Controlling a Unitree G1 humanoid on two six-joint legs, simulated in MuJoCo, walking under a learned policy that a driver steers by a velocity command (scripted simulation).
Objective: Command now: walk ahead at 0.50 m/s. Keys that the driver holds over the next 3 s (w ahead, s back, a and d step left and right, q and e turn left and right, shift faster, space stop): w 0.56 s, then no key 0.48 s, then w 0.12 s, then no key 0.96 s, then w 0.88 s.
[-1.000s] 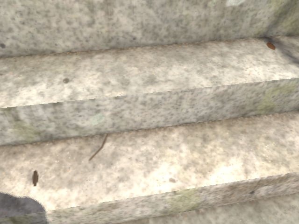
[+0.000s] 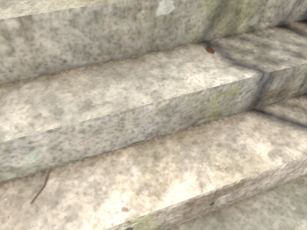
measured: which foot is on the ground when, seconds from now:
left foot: down 0.00-1.00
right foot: down 0.00-1.00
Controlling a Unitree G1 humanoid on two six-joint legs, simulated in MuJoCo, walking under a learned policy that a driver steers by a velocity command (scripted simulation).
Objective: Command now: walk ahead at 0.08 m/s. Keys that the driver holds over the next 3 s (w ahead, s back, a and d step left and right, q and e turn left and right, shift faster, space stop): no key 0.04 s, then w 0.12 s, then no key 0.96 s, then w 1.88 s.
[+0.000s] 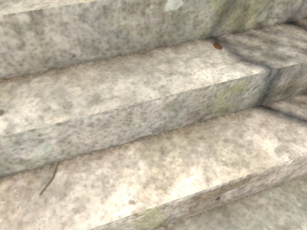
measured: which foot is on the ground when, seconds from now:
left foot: down 0.00-1.00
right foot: down 0.00-1.00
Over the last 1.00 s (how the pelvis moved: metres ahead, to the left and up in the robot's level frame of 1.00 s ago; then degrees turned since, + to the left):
-0.01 0.01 0.00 0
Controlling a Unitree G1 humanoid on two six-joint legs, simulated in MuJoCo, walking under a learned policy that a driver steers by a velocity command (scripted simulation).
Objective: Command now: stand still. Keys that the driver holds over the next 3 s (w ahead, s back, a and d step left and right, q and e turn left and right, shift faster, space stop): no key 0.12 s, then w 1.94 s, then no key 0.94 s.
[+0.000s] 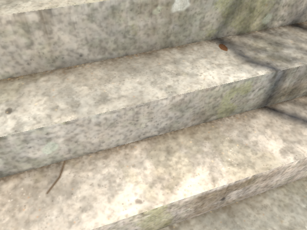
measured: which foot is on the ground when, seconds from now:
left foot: down 0.00-1.00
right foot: down 0.00-1.00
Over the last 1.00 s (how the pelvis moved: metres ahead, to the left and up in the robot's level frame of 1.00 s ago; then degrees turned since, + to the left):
-0.01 0.02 0.00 0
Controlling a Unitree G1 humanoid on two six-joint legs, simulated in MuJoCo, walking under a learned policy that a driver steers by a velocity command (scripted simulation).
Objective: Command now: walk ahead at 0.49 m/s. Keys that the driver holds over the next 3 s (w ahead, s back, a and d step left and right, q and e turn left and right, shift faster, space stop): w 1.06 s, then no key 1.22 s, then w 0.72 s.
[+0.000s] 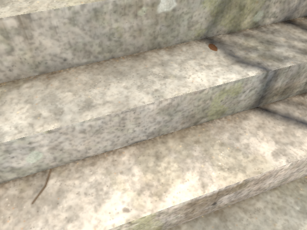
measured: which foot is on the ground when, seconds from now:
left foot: down 0.00-1.00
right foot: down 0.00-1.00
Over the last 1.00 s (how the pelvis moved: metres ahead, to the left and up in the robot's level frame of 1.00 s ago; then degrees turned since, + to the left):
0.04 -0.04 0.00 0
